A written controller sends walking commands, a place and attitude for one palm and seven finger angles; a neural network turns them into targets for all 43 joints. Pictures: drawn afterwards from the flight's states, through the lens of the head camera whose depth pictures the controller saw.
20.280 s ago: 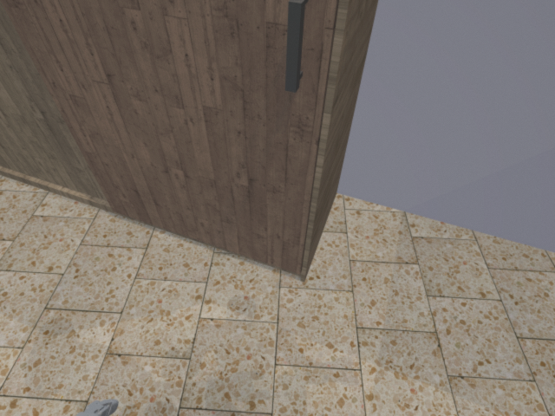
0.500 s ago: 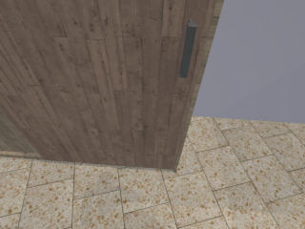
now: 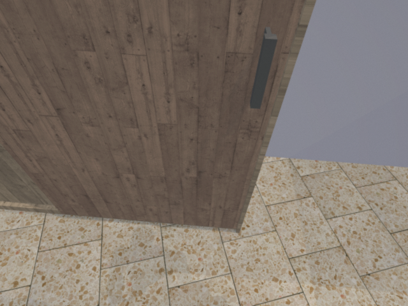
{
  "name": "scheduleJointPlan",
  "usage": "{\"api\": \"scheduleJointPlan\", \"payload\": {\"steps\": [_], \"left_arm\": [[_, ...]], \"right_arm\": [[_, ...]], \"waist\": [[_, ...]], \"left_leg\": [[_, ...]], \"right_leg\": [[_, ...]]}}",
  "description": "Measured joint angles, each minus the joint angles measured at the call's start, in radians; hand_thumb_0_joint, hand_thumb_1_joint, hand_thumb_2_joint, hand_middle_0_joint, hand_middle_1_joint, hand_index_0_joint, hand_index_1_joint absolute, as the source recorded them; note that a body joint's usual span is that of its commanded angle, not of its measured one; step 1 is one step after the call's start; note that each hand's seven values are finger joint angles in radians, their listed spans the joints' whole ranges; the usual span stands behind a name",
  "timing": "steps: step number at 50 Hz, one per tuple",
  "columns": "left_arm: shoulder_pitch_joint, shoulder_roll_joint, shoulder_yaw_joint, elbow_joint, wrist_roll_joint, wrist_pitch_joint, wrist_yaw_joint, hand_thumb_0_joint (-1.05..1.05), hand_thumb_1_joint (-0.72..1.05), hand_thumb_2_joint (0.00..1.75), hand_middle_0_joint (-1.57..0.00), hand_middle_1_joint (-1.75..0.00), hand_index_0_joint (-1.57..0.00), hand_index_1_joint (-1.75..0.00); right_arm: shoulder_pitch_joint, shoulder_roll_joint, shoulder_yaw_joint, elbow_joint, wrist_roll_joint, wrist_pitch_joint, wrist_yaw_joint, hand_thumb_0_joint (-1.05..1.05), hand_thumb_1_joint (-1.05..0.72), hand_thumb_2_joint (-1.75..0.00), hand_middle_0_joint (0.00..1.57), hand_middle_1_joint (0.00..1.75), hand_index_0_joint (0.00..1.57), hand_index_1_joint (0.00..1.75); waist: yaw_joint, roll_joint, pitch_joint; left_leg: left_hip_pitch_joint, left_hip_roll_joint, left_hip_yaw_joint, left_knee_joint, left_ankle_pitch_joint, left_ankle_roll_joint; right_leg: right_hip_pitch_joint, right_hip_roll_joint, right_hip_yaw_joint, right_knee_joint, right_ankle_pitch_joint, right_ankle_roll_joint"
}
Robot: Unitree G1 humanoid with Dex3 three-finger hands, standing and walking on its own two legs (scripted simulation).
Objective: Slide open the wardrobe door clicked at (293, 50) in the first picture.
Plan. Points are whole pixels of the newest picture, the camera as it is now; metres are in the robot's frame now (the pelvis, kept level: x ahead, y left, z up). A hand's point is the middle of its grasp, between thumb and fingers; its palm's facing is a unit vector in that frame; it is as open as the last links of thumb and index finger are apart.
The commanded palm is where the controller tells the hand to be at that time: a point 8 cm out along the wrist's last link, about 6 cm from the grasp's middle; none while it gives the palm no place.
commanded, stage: look again from close up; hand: right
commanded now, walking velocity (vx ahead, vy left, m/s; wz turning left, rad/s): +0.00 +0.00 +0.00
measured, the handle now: (261, 69) +0.57 -0.09 +0.18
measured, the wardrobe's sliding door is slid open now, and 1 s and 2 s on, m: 0.00 0.00 0.00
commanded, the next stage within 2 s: shuffle to correct the standing spot in 0.32 s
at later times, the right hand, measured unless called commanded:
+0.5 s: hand out of the picture +0.03 -0.19 -0.17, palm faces +0.01 +0.97 -0.24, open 7.3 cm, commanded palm none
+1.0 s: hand out of the picture +0.07 -0.17 -0.20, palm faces +0.02 +0.99 -0.12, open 7.4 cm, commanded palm none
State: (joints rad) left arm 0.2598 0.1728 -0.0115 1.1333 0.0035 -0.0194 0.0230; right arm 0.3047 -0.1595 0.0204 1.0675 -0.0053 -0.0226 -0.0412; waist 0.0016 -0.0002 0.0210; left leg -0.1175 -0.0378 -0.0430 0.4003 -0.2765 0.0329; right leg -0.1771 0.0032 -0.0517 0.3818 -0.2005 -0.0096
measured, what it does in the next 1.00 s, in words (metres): walks ahead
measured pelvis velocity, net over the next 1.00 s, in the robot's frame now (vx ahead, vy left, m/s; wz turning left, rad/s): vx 0.12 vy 0.00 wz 0.00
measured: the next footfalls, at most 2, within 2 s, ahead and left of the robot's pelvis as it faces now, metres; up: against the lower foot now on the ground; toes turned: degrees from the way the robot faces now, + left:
left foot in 1.24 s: +0.35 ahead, +0.19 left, +0.00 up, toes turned +7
right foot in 1.62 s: +0.25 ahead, -0.07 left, +0.00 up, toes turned -4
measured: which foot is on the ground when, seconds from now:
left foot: down 0.00-0.86, up 0.88-1.00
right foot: down 0.00-1.00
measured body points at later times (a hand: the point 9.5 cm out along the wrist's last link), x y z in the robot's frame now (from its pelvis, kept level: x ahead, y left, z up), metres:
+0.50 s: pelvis +0.01 +0.00 +0.00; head +0.03 +0.00 +0.45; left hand +0.05 +0.25 -0.15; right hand +0.03 -0.24 -0.15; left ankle -0.04 +0.10 -0.74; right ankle +0.00 -0.11 -0.74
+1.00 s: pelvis +0.12 +0.00 -0.01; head +0.15 -0.03 +0.44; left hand +0.08 +0.22 -0.15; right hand +0.07 -0.22 -0.18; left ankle +0.05 +0.12 -0.64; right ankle +0.01 -0.10 -0.74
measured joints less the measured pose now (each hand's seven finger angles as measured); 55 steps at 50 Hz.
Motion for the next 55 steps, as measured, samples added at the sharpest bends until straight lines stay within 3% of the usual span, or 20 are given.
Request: {"api": "scheduleJointPlan", "payload": {"steps": [24, 38, 41, 43, 47, 49, 52, 55], "left_arm": [[-0.057, 0.041, -0.001, -0.008, 0.002, -0.001, 0.002, 0.00, 0.91, 0.90, -0.20, -0.30, -0.20, -0.30], [0.037, -0.006, 0.004, 0.008, 0.009, 0.004, -0.002, 0.00, 0.91, 0.90, -0.20, -0.30, -0.20, -0.30], [0.043, -0.021, 0.007, 0.010, 0.009, 0.004, 0.002, 0.00, 0.91, 0.90, -0.20, -0.30, -0.20, -0.30], [0.035, -0.033, 0.011, 0.007, 0.009, -0.003, 0.006, 0.00, 0.91, 0.90, -0.20, -0.30, -0.20, -0.30], [0.052, -0.044, 0.011, -0.030, 0.021, -0.045, 0.024, 0.00, 0.91, 0.90, -0.20, -0.30, -0.20, -0.30], [0.085, -0.052, 0.009, -0.033, 0.025, -0.051, 0.031, 0.00, 0.91, 0.90, -0.20, -0.30, -0.20, -0.30], [0.134, -0.070, 0.003, -0.012, 0.026, -0.048, 0.033, 0.00, 0.90, 0.90, -0.20, -0.30, -0.20, -0.30], [0.171, -0.083, -0.004, 0.006, 0.026, -0.038, 0.029, 0.00, 0.90, 0.90, -0.21, -0.30, -0.20, -0.30]], "right_arm": [[-0.026, -0.044, -0.006, 0.004, 0.000, -0.002, 0.004, 0.00, -0.91, -0.90, 0.20, 0.30, 0.20, 0.30], [0.076, 0.002, -0.028, 0.020, -0.008, 0.004, 0.023, 0.00, -0.91, -0.90, 0.20, 0.30, 0.20, 0.30], [0.106, 0.009, -0.037, 0.024, -0.009, -0.004, 0.015, 0.00, -0.91, -0.90, 0.20, 0.30, 0.20, 0.30], [0.129, 0.010, -0.040, 0.032, -0.008, -0.003, 0.011, 0.00, -0.91, -0.90, 0.20, 0.30, 0.20, 0.30], [0.125, 0.015, -0.042, 0.058, -0.008, 0.032, 0.016, 0.01, -0.91, -0.90, 0.20, 0.30, 0.20, 0.30], [0.093, 0.007, -0.054, 0.042, -0.015, 0.044, 0.022, 0.01, -0.91, -0.90, 0.20, 0.30, 0.20, 0.30], [0.026, -0.014, -0.073, -0.014, -0.019, 0.050, 0.037, 0.01, -0.91, -0.90, 0.20, 0.30, 0.20, 0.30], [-0.048, -0.027, -0.083, -0.069, -0.016, 0.052, 0.049, 0.01, -0.92, -0.90, 0.20, 0.30, 0.20, 0.30]], "waist": [[-0.007, 0.008, 0.005], [-0.009, 0.012, -0.020], [-0.012, 0.023, -0.007], [-0.015, 0.048, 0.003], [0.018, 0.054, 0.018], [0.031, 0.042, 0.027], [0.021, 0.038, 0.043], [0.008, 0.034, 0.065]], "left_leg": [[0.028, -0.007, -0.001, -0.029, -0.002, 0.005], [0.027, -0.026, 0.001, 0.088, -0.136, 0.020], [0.049, -0.033, 0.012, 0.092, -0.164, 0.024], [0.043, -0.026, 0.004, 0.136, -0.190, 0.023], [-0.173, -0.023, 0.043, 0.632, -0.237, 0.013], [-0.284, -0.003, 0.066, 0.788, -0.217, 0.007], [-0.426, 0.054, 0.068, 0.838, -0.138, -0.006], [-0.516, 0.105, 0.077, 0.730, -0.031, -0.021]], "right_leg": [[0.018, -0.008, 0.001, -0.006, -0.016, 0.006], [-0.020, -0.028, -0.001, 0.189, -0.183, 0.006], [-0.044, -0.042, -0.023, 0.265, -0.221, -0.006], [-0.021, -0.036, -0.045, 0.238, -0.225, -0.016], [0.048, -0.047, -0.061, 0.191, -0.251, -0.013], [0.087, -0.061, -0.045, 0.144, -0.240, -0.005], [0.144, -0.080, -0.032, 0.065, -0.216, 0.012], [0.188, -0.100, -0.028, 0.007, -0.206, 0.031]]}}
